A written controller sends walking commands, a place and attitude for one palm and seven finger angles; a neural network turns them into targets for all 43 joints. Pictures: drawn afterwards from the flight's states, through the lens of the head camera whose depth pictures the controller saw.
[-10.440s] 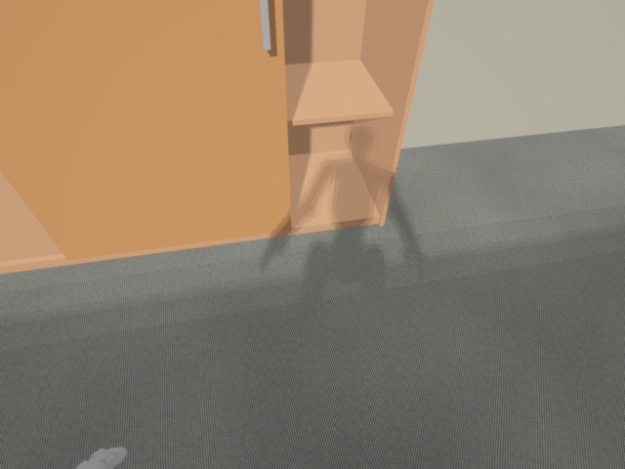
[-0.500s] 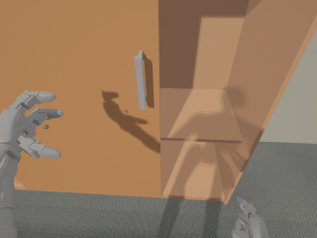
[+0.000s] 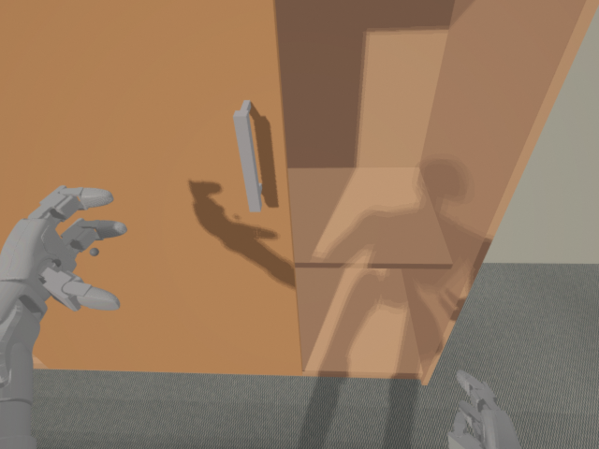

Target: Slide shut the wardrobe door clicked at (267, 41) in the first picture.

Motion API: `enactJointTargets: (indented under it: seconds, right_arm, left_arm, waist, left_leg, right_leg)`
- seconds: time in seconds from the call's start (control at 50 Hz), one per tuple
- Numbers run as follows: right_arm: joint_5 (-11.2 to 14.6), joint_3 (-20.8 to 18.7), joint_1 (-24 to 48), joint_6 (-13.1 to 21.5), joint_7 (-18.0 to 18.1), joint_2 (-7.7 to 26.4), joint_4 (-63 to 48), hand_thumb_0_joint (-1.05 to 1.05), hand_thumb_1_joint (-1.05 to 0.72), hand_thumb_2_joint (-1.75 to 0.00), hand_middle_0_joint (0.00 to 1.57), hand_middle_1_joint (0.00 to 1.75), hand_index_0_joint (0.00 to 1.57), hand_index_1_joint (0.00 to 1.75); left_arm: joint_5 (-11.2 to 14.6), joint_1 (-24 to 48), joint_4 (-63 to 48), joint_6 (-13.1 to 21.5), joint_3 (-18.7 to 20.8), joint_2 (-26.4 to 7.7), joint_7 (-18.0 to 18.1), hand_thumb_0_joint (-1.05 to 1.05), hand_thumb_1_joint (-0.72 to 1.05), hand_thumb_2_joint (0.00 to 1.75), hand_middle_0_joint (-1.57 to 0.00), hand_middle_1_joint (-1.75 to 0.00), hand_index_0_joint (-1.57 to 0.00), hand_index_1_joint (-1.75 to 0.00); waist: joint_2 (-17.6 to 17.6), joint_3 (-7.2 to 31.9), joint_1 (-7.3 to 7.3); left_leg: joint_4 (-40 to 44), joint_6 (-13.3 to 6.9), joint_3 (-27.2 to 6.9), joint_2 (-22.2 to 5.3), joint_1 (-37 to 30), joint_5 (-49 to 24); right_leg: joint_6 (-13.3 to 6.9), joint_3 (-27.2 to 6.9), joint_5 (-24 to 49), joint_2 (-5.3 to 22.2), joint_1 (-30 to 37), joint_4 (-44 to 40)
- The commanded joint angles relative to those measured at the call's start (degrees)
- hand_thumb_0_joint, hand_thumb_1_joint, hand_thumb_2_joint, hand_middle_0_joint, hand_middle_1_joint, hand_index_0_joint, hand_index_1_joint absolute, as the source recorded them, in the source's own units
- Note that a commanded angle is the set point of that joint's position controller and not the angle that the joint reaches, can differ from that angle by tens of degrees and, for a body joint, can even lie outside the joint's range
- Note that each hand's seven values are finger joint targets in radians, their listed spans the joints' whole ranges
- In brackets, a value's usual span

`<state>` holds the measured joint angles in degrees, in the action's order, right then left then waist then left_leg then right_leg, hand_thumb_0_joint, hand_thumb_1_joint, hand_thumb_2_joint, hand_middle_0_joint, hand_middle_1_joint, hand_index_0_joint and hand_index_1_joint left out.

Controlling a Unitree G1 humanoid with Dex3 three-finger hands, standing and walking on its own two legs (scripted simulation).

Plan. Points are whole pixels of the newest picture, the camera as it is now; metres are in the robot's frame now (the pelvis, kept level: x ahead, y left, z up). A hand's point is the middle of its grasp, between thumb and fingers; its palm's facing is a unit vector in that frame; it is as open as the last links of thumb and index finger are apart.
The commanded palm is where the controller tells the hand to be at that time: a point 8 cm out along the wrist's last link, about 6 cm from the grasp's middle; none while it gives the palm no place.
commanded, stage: move the hooked fingers beside the handle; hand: left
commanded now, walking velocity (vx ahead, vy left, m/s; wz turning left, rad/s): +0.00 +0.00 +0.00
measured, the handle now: (251, 158) +0.52 +0.14 +0.15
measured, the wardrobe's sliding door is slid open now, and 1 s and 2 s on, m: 0.40 0.40 0.40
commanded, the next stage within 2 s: none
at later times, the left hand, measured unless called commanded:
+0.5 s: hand (133, 225) +0.32 +0.25 +0.18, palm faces +0.08 -1.00 -0.04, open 14.0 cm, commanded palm +0.30 +0.30 +0.17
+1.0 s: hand (164, 204) +0.38 +0.23 +0.17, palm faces +0.08 -1.00 -0.02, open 14.0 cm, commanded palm +0.35 +0.28 +0.17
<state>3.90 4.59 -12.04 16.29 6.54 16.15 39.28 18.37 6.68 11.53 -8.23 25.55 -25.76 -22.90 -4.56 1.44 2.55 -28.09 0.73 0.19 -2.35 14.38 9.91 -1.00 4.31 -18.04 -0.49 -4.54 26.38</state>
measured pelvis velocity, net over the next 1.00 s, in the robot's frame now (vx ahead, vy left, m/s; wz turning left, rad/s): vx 0.01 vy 0.01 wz -0.02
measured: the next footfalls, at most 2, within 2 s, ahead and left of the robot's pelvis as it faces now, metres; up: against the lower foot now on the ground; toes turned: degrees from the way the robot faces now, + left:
none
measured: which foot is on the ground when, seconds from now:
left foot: down 0.00-1.00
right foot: down 0.00-1.00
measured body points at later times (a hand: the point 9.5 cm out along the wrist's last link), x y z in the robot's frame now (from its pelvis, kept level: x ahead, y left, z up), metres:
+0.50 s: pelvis +0.00 +0.00 +0.00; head -0.03 -0.02 +0.45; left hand +0.31 +0.30 +0.18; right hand +0.18 -0.23 -0.08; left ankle +0.06 +0.13 -0.74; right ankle -0.04 -0.10 -0.74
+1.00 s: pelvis +0.01 +0.01 +0.00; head -0.01 -0.01 +0.45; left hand +0.37 +0.28 +0.17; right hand +0.15 -0.25 -0.10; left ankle +0.06 +0.13 -0.74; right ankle -0.04 -0.10 -0.74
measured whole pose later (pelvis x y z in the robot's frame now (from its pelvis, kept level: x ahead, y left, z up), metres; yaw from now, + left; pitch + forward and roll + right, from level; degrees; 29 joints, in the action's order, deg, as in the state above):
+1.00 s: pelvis +0.01 +0.01 +0.00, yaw -1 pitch -1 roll +0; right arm 3.4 2.9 -14.9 12.3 5.8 16.1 40.9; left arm 13.4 23.0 26.7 -5.4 19.9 -21.9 -13.9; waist -3.5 2.0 -0.4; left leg -28.5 0.3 1.8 -2.1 16.4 10.9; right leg -0.5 2.7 -18.8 0.0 -7.2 27.2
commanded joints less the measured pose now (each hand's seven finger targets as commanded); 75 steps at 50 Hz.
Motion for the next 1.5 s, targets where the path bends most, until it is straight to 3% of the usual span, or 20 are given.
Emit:
enactJointTargets:
  seconds: [0.0,0.14,0.2,0.24,0.28,0.4,0.44,0.52,0.6,0.74,0.8,0.84,0.92,1.0,1.04,1.22,1.24,1.34,1.44,1.48]
  right_arm:
    - [-0.12,-2.56,8.4,3.45,0.31,6.02,-10.25,0.0,-0.9,-0.9,0.2,0.3,0.2,0.3]
    - [-0.31,-2.6,7.8,3.19,0.56,5.94,-8.39,0.0,-0.9,-0.9,0.2,0.3,0.2,0.3]
    - [0.05,-2.58,8.11,2.86,0.91,5.91,-8.57,0.0,-0.9,-0.9,0.2,0.3,0.2,0.3]
    - [-0.07,-2.65,8.02,2.7,1.04,6.08,-8.54,0.0,-0.9,-0.9,0.2,0.3,0.2,0.3]
    - [0.01,-2.56,8.3,2.59,1.0,5.79,-9.09,0.0,-0.9,-0.9,0.2,0.3,0.2,0.3]
    - [-0.4,-2.78,7.44,2.32,0.98,5.79,-8.31,0.0,-0.9,-0.9,0.2,0.3,0.2,0.3]
    - [-0.52,-2.9,6.78,1.94,0.78,6.2,-7.84,0.0,-0.9,-0.9,0.2,0.3,0.2,0.3]
    - [-0.14,-3.03,6.9,1.25,0.5,6.02,-8.31,0.0,-0.9,-0.9,0.2,0.3,0.2,0.3]
    - [-0.27,-3.35,5.91,0.74,0.54,6.38,-8.03,0.0,-0.9,-0.9,0.2,0.3,0.2,0.3]
    - [-0.62,-3.62,4.18,0.38,0.35,6.4,-7.04,0.0,-0.9,-0.9,0.2,0.3,0.2,0.3]
    - [-0.58,-3.81,3.62,0.14,0.04,6.33,-7.16,0.0,-0.9,-0.9,0.2,0.3,0.2,0.3]
    - [-0.67,-3.97,3.01,-0.33,-0.13,6.68,-6.85,0.0,-0.9,-0.9,0.2,0.3,0.2,0.3]
    - [-0.43,-4.27,2.62,-1.03,-0.2,6.86,-7.01,0.0,-0.9,-0.9,0.2,0.3,0.2,0.3]
    - [-0.67,-4.37,2.09,-1.28,-0.43,6.65,-7.15,0.0,-0.9,-0.9,0.2,0.3,0.2,0.3]
    - [-0.85,-4.38,1.44,-1.62,-0.37,6.82,-6.39,0.0,-0.9,-0.9,0.2,0.3,0.2,0.3]
    - [-0.73,-4.58,-0.2,-2.77,-0.49,6.94,-5.33,0.0,-0.9,-0.9,0.2,0.3,0.2,0.3]
    - [-0.82,-4.66,-0.63,-2.89,-0.61,7.13,-5.14,0.0,-0.9,-0.9,0.2,0.3,0.2,0.3]
    - [-1.08,-4.91,-1.82,-3.77,-1.07,7.35,-4.92,0.0,-0.9,-0.9,0.2,0.3,0.2,0.3]
    - [-1.37,-5.22,-3.51,-4.49,-1.48,7.55,-4.16,0.0,-0.9,-0.9,0.2,0.3,0.2,0.3]
    - [-1.4,-5.27,-3.92,-4.82,-1.55,7.36,-4.21,0.0,-0.9,-0.9,0.2,0.3,0.2,0.3]
  left_arm:
    - [1.9,16.38,-15.16,4.87,6.45,-15.75,-0.01,0.0,-0.5,0.3,-0.3,-1.2,-0.3,-1.2]
    - [1.22,18.87,-11.78,5.9,5.11,-14.13,1.9,0.0,-0.5,0.3,-0.3,-1.2,-0.3,-1.2]
    - [0.35,22.15,-10.38,4.68,1.08,-11.54,1.97,0.0,-0.5,0.3,-0.3,-1.2,-0.3,-1.2]
    - [-0.03,22.23,-10.01,4.49,1.77,-12.79,2.21,0.0,-0.5,0.3,-0.3,-1.2,-0.3,-1.2]
    - [-0.36,25.48,-12.49,4.89,-0.1,-11.36,2.58,0.0,-0.5,0.3,-0.3,-1.2,-0.3,-1.2]
    - [-0.79,28.41,-10.6,6.56,0.99,-11.75,5.16,0.0,-0.5,0.3,-0.3,-1.2,-0.3,-1.2]
    - [-1.06,25.52,-6.56,6.1,2.88,-13.44,5.91,0.0,-0.5,0.3,-0.3,-1.2,-0.3,-1.2]
    - [-1.93,28.14,-5.11,5.14,-0.94,-9.88,6.62,0.0,-0.5,0.3,-0.3,-1.2,-0.3,-1.2]
    - [-2.43,32.25,-4.56,5.36,-0.83,-10.83,7.2,0.0,-0.5,0.3,-0.3,-1.2,-0.3,-1.2]
    - [-3.31,36.73,-3.21,7.79,-0.39,-11.84,8.46,0.0,-0.5,0.3,-0.3,-1.2,-0.3,-1.2]
    - [-3.61,36.83,-1.73,7.59,-2.0,-9.77,8.59,0.0,-0.5,0.3,-0.3,-1.2,-0.3,-1.2]
    - [-3.66,34.12,1.81,6.85,-0.58,-10.95,8.63,0.0,-0.5,0.3,-0.3,-1.2,-0.3,-1.2]
    - [-3.71,37.17,3.88,6.43,-1.98,-9.75,8.76,0.0,-0.5,0.3,-0.3,-1.2,-0.3,-1.2]
    - [-4.5,41.02,1.9,8.08,-2.12,-10.36,9.69,0.0,-0.5,0.3,-0.3,-1.2,-0.3,-1.2]
    - [-4.77,42.83,2.39,9.08,-1.84,-11.44,10.2,0.0,-0.5,0.3,-0.3,-1.2,-0.3,-1.2]
    - [-5.88,48.37,9.75,9.02,-5.35,-8.3,11.39,0.0,-0.5,0.3,-0.3,-1.2,-0.3,-1.2]
    - [-5.99,48.41,10.9,9.01,-4.89,-8.65,11.73,0.0,-0.5,0.3,-0.3,-1.2,-0.3,-1.2]
    - [-6.64,50.47,13.15,10.13,-3.4,-10.58,13.02,0.0,-0.5,0.3,-0.3,-1.2,-0.3,-1.2]
    - [-7.84,55.0,15.73,12.1,-2.38,-12.51,14.21,0.0,-0.5,0.3,-0.3,-1.2,-0.3,-1.2]
    - [-8.1,57.05,16.52,12.47,-3.64,-11.18,14.29,0.0,-0.5,0.3,-0.3,-1.2,-0.3,-1.2]
  waist:
    - [0.4,10.28,0.41]
    - [1.67,6.07,-0.44]
    - [0.97,4.69,-1.27]
    - [2.15,5.84,-0.97]
    - [-0.85,8.35,-1.27]
    - [-0.03,10.65,-1.15]
    - [1.92,9.8,-0.23]
    - [1.45,7.69,-1.07]
    - [2.95,9.64,-1.78]
    - [0.94,11.63,-2.02]
    - [0.25,12.53,-2.19]
    - [2.69,11.73,-1.64]
    - [4.56,10.43,-2.6]
    - [0.56,12.55,-2.8]
    - [2.97,13.08,-3.21]
    - [1.0,12.21,-4.33]
    - [3.26,12.39,-4.25]
    - [4.2,14.27,-4.17]
    - [3.18,15.38,-4.61]
    - [2.24,15.29,-5.34]
  left_leg:
    - [1.74,-3.13,-0.72,2.46,-12.31,-5.95]
    - [2.01,-3.14,-0.69,2.19,-11.21,-4.21]
    - [2.66,-3.14,-0.95,2.22,-10.8,-2.31]
    - [2.45,-3.18,-0.99,2.09,-10.92,-2.77]
    - [2.38,-3.06,-1.06,2.32,-12.5,-3.66]
    - [2.69,-2.84,-1.52,2.01,-13.37,-4.25]
    - [2.82,-2.74,-1.38,2.0,-11.52,-4.36]
    - [3.5,-2.73,-1.19,1.76,-10.77,-2.93]
    - [2.86,-3.01,-0.9,1.69,-11.57,-4.26]
    - [1.99,-3.03,-0.66,1.8,-12.45,-5.87]
    - [1.99,-2.92,-0.69,1.85,-12.77,-6.99]
    - [1.62,-3.06,-0.43,1.81,-11.15,-7.26]
    - [1.73,-3.12,-0.3,1.73,-10.09,-6.1]
    - [1.15,-3.06,-0.26,1.83,-11.78,-6.91]
    - [0.76,-3.18,-0.2,1.67,-11.39,-7.25]
    - [0.8,-2.82,-0.5,1.61,-10.81,-6.03]
    - [0.51,-3.03,-0.58,1.55,-10.53,-6.21]
    - [-0.09,-3.05,-0.34,1.52,-9.9,-7.61]
    - [-0.8,-3.16,-0.04,1.59,-9.79,-8.36]
    - [-0.95,-3.12,0.14,1.63,-9.69,-8.64]
  right_leg:
    - [0.77,-1.88,15.87,-0.06,-7.65,-4.9]
    - [0.88,-1.97,14.21,-0.13,-9.56,-5.73]
    - [0.91,-2.13,12.12,0.23,-10.85,-5.93]
    - [0.85,-2.1,12.23,0.17,-10.02,-5.86]
    - [0.62,-2.04,13.05,0.32,-9.53,-5.22]
    - [0.45,-1.76,13.07,0.16,-8.88,-4.88]
    - [0.39,-1.63,13.02,0.08,-8.15,-5.02]
    - [0.48,-1.74,11.76,0.28,-9.76,-5.12]
    - [0.55,-2.01,13.24,0.19,-9.5,-4.94]
    - [0.3,-2.31,14.61,-0.09,-9.07,-4.51]
    - [0.21,-2.19,16.09,0.03,-8.96,-3.99]
    - [0.26,-2.19,16.96,-0.05,-8.41,-4.04]
    - [0.51,-2.16,16.18,0.0,-9.99,-3.89]
    - [0.23,-2.6,16.35,0.01,-10.03,-3.59]
    - [0.36,-2.6,17.03,-0.17,-9.43,-3.5]
    - [0.14,-2.56,15.56,0.0,-11.57,-3.13]
    - [0.14,-2.45,15.76,-0.13,-11.34,-3.17]
    - [0.19,-2.68,17.42,-0.18,-10.55,-2.41]
    - [0.15,-3.1,18.47,-0.24,-10.82,-1.81]
    - [0.23,-3.15,19.23,-0.12,-11.26,-1.5]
